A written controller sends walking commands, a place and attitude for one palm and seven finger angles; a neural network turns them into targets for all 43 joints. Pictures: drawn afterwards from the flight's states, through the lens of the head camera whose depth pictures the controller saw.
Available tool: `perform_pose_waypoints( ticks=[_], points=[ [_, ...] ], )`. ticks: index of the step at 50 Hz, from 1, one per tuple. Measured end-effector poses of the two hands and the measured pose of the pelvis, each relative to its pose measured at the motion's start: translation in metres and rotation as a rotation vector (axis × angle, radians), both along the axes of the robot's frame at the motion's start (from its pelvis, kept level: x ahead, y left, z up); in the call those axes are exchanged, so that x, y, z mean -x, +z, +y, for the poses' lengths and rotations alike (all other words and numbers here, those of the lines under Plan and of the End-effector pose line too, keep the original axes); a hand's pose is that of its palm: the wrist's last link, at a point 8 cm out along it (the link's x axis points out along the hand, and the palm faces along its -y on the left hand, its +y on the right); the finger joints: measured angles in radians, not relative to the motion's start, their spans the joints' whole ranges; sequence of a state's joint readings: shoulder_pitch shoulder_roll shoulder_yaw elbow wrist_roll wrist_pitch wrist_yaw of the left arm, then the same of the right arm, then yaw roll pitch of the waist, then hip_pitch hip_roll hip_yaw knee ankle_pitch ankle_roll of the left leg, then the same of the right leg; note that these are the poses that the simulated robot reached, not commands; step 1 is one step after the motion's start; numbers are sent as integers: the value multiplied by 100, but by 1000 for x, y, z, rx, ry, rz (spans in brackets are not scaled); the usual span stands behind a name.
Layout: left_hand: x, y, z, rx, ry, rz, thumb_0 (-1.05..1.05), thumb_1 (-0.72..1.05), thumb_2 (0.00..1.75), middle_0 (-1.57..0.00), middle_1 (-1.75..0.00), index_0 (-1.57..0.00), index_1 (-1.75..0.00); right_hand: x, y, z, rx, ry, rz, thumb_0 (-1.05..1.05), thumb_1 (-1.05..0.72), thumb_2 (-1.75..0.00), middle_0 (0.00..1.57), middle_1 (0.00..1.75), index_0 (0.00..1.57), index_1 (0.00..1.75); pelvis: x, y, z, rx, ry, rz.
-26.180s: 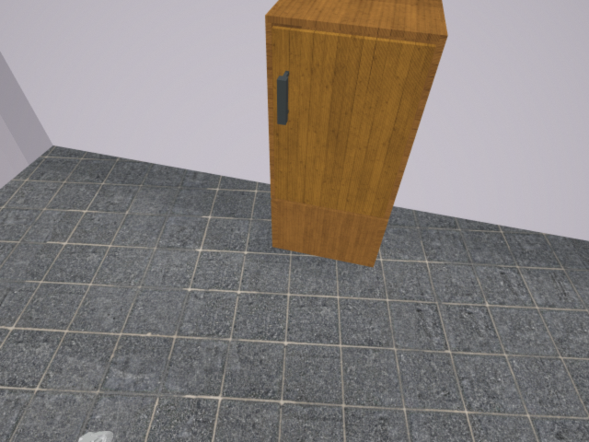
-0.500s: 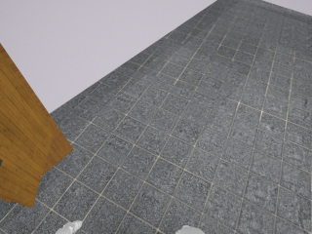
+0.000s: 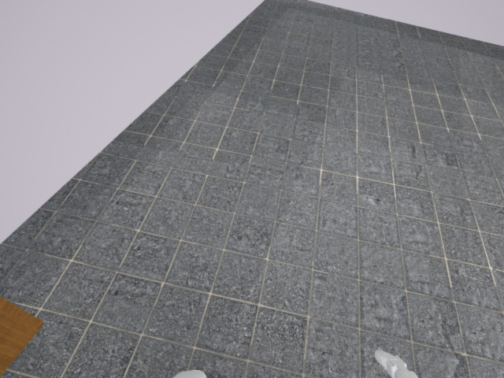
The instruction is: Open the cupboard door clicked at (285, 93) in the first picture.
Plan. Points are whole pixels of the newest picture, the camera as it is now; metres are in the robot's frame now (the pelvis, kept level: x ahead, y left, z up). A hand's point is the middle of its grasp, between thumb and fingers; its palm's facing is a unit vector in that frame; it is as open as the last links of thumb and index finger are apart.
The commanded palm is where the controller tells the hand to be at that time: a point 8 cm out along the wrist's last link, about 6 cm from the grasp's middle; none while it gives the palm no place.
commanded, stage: walk to a spot facing it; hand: left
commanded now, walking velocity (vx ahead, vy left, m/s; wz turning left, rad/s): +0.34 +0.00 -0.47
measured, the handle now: out of the picture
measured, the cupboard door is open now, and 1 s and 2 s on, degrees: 43 43 43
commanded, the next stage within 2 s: turn to face it in 1.02 s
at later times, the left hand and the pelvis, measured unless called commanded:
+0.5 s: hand (225, 270) +0.34 +0.08 -0.14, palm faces -0.22 -0.96 -0.19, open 7.4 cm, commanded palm none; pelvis +0.19 -0.07 +0.01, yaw -12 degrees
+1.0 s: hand (242, 208) +0.50 +0.06 -0.15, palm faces -0.24 -0.95 -0.17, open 7.3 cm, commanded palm none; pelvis +0.41 -0.10 +0.02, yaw -18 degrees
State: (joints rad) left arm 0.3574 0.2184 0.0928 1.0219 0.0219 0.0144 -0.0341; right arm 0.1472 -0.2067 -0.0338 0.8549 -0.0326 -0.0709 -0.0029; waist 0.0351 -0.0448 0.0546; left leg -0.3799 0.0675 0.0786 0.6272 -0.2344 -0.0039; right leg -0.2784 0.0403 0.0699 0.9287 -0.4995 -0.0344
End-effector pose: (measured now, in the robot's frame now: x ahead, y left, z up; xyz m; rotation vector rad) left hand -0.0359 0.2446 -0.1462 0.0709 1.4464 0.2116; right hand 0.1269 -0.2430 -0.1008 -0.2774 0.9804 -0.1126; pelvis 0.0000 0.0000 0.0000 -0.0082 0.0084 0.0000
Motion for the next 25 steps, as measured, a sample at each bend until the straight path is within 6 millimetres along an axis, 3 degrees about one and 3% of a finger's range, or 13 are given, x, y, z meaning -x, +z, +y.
perform_pose_waypoints(
  ticks=[4, 8, 13, 17, 20, 25],
  points=[
    [-80, 9, 9, -6, -87, -87, 1, 91, 89, -20, -29, -20, -30, 23, 0, 3, -17, -83, 97, 0, -91, -89, 20, 30, 20, 30, -28, 10, -1, -5, -50, 9],
    [-174, 26, -1, -12, -192, -208, 1, 91, 89, -20, -29, -19, -30, 61, -6, 3, -54, -190, 241, 0, -90, -89, 20, 30, 20, 30, -57, 18, -6, -6, -102, 14],
    [-292, 40, -39, -24, -348, -328, 0, 91, 90, -20, -29, -19, -30, 108, -20, -2, -114, -345, 418, 1, -90, -89, 20, 30, 20, 30, -98, 14, -23, -21, -159, 8],
    [-368, 38, -76, -45, -415, -450, 0, 91, 89, -20, -29, -20, -30, 126, -39, -14, -158, -417, 555, 1, -90, -89, 20, 30, 20, 30, -135, -5, -49, -40, -174, -6],
    [-386, 39, -94, -41, -410, -457, 0, 91, 89, -20, -29, -20, -30, 102, -39, -29, -159, -439, 572, 1, -91, -89, 20, 30, 20, 30, -155, -2, -59, -25, -183, -24],
    [-377, 32, -112, 0, -383, -322, 0, 91, 89, -20, -29, -20, -30, 12, -24, -55, -133, -433, 410, 1, -91, -89, 20, 30, 20, 30, -195, 14, -73, -17, -201, -21]
  ],
)
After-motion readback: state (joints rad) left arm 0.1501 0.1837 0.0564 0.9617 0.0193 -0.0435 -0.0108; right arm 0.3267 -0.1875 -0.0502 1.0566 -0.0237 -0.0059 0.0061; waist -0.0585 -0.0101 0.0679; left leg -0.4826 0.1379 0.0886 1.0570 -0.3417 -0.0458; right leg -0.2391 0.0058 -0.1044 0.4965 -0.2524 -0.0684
